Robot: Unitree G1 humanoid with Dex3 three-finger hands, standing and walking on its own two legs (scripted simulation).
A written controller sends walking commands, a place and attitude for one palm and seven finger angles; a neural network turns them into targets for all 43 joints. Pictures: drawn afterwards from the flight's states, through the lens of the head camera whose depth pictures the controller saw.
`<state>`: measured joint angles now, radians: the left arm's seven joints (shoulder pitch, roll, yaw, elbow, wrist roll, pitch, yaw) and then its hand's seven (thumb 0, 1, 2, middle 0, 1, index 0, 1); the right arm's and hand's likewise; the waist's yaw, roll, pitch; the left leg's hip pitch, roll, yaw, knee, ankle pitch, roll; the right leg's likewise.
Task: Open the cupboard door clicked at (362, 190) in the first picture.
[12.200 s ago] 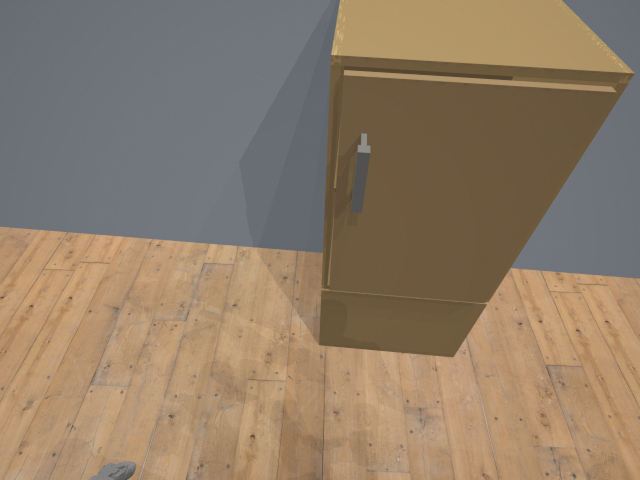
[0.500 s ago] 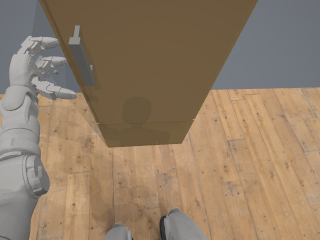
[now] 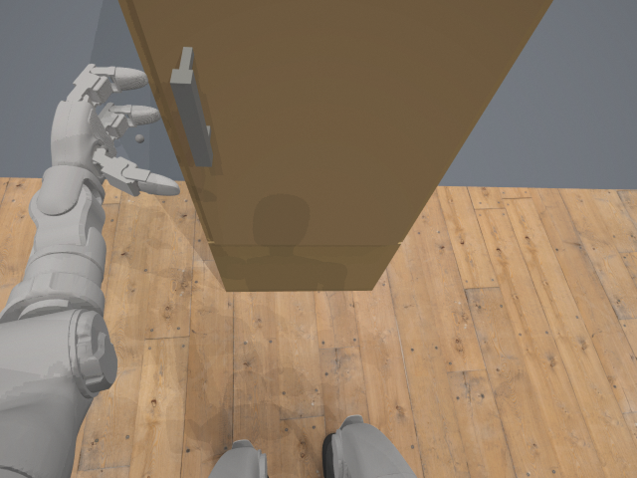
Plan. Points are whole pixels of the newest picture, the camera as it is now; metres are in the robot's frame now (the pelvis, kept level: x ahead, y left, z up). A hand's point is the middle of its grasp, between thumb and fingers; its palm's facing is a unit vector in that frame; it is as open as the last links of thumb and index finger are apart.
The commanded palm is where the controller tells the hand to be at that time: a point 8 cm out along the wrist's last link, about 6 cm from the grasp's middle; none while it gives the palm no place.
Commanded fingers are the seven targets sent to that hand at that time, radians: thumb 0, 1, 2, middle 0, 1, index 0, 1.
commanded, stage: move the hooked fingers beside the handle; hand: left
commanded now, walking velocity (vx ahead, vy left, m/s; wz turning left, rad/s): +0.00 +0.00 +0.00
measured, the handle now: (196, 111) +0.54 +0.12 +0.09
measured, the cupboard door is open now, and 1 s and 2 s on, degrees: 0 0 0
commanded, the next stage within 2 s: slide the fingers in behind the handle in 0.04 s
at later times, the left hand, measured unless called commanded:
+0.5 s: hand (159, 142) +0.50 +0.16 +0.08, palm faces -0.03 -1.00 -0.03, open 14.0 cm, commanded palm +0.48 +0.20 +0.08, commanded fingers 0.00 -0.50 0.30 -0.30 -1.20 -0.30 -1.20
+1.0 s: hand (193, 142) +0.50 +0.12 +0.08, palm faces -0.05 -1.00 +0.00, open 14.0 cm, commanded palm +0.48 +0.17 +0.08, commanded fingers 0.00 -0.50 0.30 -0.30 -1.20 -0.30 -1.20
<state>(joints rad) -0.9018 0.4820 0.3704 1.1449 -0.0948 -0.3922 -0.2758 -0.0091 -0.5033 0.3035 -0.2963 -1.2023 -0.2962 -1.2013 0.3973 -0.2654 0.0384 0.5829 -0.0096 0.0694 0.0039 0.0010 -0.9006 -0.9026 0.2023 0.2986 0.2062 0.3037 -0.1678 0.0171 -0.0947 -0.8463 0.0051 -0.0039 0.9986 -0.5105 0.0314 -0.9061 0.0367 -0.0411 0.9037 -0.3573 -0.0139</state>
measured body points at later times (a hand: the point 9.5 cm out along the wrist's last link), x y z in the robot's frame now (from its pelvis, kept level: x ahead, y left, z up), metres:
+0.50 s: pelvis -0.01 -0.01 +0.00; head +0.11 +0.01 +0.43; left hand +0.49 +0.21 +0.09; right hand -0.01 -0.27 -0.11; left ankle -0.03 +0.09 -0.68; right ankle +0.04 -0.12 -0.68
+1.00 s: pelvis -0.01 -0.01 +0.00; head +0.11 +0.00 +0.43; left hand +0.49 +0.17 +0.09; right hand +0.00 -0.27 -0.12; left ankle -0.03 +0.09 -0.68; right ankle +0.04 -0.12 -0.68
